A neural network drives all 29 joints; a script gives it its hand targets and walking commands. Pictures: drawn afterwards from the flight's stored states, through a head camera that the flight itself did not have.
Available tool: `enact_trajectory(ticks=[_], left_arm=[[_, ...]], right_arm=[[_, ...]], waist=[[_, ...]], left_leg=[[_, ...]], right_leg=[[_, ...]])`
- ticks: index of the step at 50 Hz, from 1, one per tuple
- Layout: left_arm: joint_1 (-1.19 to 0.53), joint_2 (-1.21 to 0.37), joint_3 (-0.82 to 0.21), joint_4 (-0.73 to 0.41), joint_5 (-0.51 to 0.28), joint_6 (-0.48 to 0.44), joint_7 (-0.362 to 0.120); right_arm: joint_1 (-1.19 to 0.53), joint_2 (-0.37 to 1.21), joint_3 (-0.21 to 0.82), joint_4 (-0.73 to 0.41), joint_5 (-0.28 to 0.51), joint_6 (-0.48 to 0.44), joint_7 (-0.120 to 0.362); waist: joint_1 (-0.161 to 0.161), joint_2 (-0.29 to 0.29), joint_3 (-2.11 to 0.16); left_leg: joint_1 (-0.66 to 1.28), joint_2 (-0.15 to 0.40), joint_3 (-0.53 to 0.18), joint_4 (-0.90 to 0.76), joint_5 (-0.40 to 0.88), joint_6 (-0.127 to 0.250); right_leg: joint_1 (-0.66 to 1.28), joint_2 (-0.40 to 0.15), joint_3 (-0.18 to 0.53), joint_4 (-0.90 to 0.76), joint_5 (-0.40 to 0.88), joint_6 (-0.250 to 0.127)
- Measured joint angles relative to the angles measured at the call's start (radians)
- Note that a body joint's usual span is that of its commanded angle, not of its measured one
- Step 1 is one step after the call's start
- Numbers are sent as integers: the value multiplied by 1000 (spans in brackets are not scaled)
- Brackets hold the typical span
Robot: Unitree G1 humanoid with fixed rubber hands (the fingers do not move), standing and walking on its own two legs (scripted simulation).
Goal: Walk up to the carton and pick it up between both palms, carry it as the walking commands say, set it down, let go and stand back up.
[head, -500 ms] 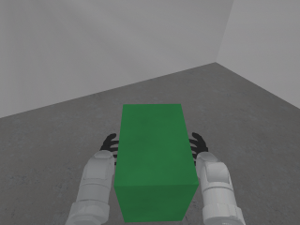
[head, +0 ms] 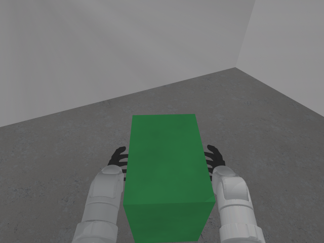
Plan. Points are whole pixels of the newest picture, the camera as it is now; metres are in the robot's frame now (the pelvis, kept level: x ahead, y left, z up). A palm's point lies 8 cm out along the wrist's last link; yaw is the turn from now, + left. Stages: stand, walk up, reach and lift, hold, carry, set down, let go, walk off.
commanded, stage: reach and lift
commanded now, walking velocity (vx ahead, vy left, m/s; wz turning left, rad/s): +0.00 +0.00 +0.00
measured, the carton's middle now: (165, 178) +0.31 +0.00 -0.02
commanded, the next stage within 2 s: hold in 0.14 s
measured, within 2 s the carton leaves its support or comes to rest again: neither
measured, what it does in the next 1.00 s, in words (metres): stands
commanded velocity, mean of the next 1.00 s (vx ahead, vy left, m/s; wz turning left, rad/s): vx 0.00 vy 0.00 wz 0.00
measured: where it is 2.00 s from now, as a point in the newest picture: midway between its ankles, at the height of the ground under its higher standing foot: outside the picture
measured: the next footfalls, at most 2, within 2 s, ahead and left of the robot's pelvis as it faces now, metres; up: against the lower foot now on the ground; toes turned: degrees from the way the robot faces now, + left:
right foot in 1.92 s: -0.12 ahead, -0.06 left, +0.00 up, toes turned -5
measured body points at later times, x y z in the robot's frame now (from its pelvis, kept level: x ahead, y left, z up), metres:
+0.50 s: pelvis +0.00 +0.00 +0.00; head -0.05 +0.01 +0.45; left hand +0.30 +0.14 +0.03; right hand +0.30 -0.13 +0.04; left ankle +0.05 +0.14 -0.74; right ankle +0.01 -0.14 -0.74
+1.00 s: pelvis +0.00 +0.00 +0.00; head -0.05 +0.01 +0.45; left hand +0.30 +0.14 +0.03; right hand +0.30 -0.14 +0.04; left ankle +0.05 +0.14 -0.74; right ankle +0.01 -0.14 -0.74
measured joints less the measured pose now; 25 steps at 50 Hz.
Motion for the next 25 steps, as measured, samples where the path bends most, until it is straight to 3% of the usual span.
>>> enact_trajectory(ticks=[25], left_arm=[[26,-9,-12,-31,2,10,5]], right_arm=[[24,-7,17,-21,4,9,9]], waist=[[-4,2,-3]], left_leg=[[-4,-3,4,8,0,4]], right_leg=[[-2,-3,5,1,3,5]])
